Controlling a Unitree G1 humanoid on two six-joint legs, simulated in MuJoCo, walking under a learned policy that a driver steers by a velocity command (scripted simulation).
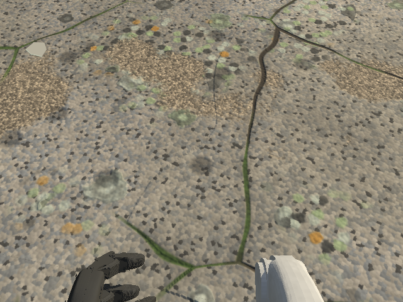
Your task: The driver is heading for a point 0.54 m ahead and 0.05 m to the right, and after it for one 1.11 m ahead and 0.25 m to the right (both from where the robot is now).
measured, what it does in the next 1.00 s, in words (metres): climbs: right foot 0.19 m higher, then left foot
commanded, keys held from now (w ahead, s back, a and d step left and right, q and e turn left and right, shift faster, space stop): w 0.48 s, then no key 0.20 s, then e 0.32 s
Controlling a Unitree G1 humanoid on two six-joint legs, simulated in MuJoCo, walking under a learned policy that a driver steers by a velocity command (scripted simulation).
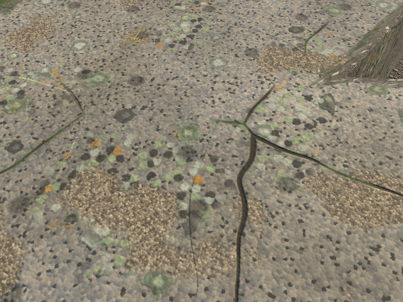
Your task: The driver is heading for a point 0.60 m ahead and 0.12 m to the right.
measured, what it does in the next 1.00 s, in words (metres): steps on the spot, turning right: right foot, then left foot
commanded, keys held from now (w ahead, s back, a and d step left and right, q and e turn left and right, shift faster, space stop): e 0.34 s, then no key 0.66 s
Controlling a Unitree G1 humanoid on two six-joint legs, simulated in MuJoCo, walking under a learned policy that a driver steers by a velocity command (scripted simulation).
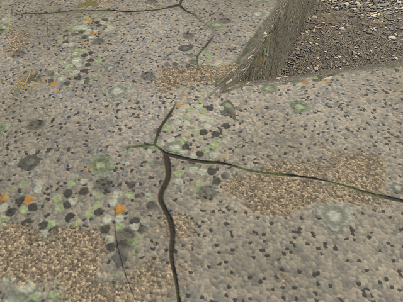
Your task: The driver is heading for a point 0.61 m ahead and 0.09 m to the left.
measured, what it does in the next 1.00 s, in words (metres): stands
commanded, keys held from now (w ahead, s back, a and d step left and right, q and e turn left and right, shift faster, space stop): no key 0.56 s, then w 0.06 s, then no key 0.38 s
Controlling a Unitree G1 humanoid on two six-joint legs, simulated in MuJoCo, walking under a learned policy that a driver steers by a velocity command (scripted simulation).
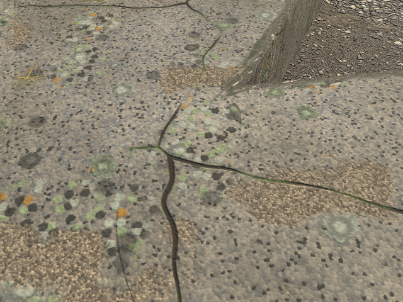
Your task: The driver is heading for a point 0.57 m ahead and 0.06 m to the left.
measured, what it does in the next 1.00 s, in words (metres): walks ahead: left foot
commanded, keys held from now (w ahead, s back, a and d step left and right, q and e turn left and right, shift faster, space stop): no key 0.24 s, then w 0.76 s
